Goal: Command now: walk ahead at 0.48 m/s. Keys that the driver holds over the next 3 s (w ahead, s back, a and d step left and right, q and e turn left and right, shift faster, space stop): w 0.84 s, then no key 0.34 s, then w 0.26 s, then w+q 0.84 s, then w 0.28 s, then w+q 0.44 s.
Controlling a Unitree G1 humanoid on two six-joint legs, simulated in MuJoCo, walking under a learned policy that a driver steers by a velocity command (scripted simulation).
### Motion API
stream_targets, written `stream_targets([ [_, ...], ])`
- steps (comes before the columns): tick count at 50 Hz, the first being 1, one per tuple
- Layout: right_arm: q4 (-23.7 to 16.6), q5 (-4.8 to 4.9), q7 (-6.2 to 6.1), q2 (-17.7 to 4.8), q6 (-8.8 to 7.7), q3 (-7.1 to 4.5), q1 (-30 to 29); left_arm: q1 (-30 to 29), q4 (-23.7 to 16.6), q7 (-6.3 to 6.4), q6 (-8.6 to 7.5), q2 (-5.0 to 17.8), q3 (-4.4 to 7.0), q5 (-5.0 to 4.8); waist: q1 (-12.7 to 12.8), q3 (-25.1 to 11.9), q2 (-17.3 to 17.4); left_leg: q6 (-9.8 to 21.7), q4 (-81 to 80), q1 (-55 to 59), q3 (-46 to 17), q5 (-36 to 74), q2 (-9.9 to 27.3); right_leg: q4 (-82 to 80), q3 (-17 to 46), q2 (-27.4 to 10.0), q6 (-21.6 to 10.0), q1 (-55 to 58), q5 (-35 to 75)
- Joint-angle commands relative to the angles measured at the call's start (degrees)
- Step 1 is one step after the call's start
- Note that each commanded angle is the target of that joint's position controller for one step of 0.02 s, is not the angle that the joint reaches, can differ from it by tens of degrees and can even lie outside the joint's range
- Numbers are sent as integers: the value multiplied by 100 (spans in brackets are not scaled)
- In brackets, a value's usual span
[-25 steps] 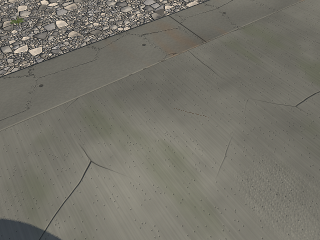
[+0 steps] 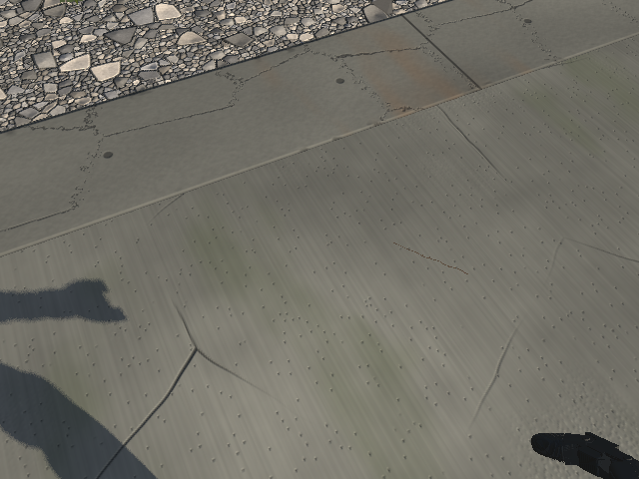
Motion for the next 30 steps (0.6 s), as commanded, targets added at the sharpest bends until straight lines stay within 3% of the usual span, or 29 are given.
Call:
stream_targets([
  [1,80,18,-38,-1055,-47,-416,1337,-235,-279,31,82,1026,199,59,-1210,-711,-742,376,30,2103,282,-323,-423,2101,157,-1302,-599,-624,5929],
  [2,325,-34,-100,-1367,-18,-515,2392,-179,-401,25,96,841,111,131,-1550,-1464,-345,692,244,3978,-704,-505,426,3814,55,-1039,-449,-1967,4521],
  [3,522,-114,-66,-1792,-15,-594,2862,679,-426,-74,-32,-106,-147,90,-1048,-2501,1352,1735,-570,5918,-3778,-2202,1906,6093,192,180,-88,-4176,323],
  [4,517,-91,-57,-1205,-24,-429,2721,284,-357,-121,-215,402,-42,-60,-1233,-2374,1007,1615,-1444,5722,-4700,-2844,1915,6874,1020,141,-215,-4847,-905],
  [5,445,-77,-74,-1005,-64,-354,2119,-385,-628,-137,-323,835,79,-229,-1104,-1294,807,1296,-1550,4841,-3789,-2587,1764,7071,891,-182,-330,-5322,-552],
  [6,323,-109,-74,-850,-106,-297,1585,-750,-736,-93,-372,884,83,-231,-917,-831,209,1147,-1687,3887,-3013,-1905,1577,6797,769,-517,-373,-5119,29],
  [7,314,-170,-39,-666,-141,-242,1286,-957,-756,-33,-343,866,136,-128,-728,-428,-106,989,-1839,3044,-2332,-1132,1308,6410,666,-734,-380,-4830,397],
  [8,329,-231,-29,-606,-180,-216,1156,-709,-730,-14,-268,721,143,-86,-471,-445,193,974,-1968,2612,-1951,-811,1194,6163,733,-917,-366,-4416,636],
  [9,367,-218,-2,-521,-191,-198,1146,-592,-695,-8,-189,593,132,-56,-393,-396,211,995,-2108,2349,-1762,-662,1089,5986,726,-970,-336,-4204,672],
  [11,493,-175,-27,-595,-207,-204,1316,-645,-742,10,-75,464,128,-49,-305,-213,185,1056,-2340,2031,-1408,-544,1018,5567,632,-1052,-252,-4248,728],
  [15,648,-164,-192,-865,-163,-259,1773,-1577,-1114,8,-53,538,150,59,-497,87,64,1042,-2556,2238,-1054,-285,980,4204,543,-1093,-8,-5049,1900],
  [19,775,-96,-273,-945,-111,-263,2158,-2404,-1349,-77,-133,411,85,20,-764,173,102,805,-2544,2360,-547,-135,748,2757,233,-783,32,-4698,2958],
  [23,998,-55,-284,-970,-8,-285,2585,-3000,-1596,-197,-169,446,42,-40,-934,310,120,773,-2267,3171,-556,-4,1033,2147,239,-653,-53,-4849,2780],
  [25,1047,-44,-305,-1026,65,-321,2614,-3079,-1700,-267,-203,549,60,-49,-856,281,172,703,-1988,3624,-627,337,1240,1949,267,-604,-192,-4851,2353],
  [27,1012,-44,-320,-1121,127,-358,2458,-2679,-1646,-296,-231,757,144,-55,-567,9,333,580,-1461,3840,-602,1499,1282,1838,115,-404,-356,-4187,1893],
  [28,976,-50,-322,-1100,163,-347,2331,-2024,-1460,-285,-237,931,252,-46,-198,-385,352,466,-687,3760,-419,2418,1086,1724,-63,-210,-493,-3283,1867],
  [29,905,-99,-328,-920,181,-269,2334,-974,-1146,-241,-233,1247,402,-19,208,-1085,235,292,573,3124,-187,2330,768,1889,105,-362,-719,-1741,1962],
  [30,746,-182,-281,-414,103,-97,2838,-67,-986,-196,-205,1846,550,98,171,-2065,-837,-94,2822,1013,108,325,74,1932,2291,-1853,-1507,633,1605],
])
Next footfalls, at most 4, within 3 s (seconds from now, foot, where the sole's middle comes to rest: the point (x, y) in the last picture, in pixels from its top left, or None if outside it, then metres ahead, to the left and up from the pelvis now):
0.04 left None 0.22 0.11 -0.76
0.58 right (421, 452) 0.52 -0.12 -0.76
1.06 left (324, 327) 0.80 0.10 -0.76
1.48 right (424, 351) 0.75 -0.14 -0.76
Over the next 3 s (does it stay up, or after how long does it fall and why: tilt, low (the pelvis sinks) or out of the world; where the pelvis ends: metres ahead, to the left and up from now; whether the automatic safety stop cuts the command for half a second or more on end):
stays up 1.42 0.30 -0.01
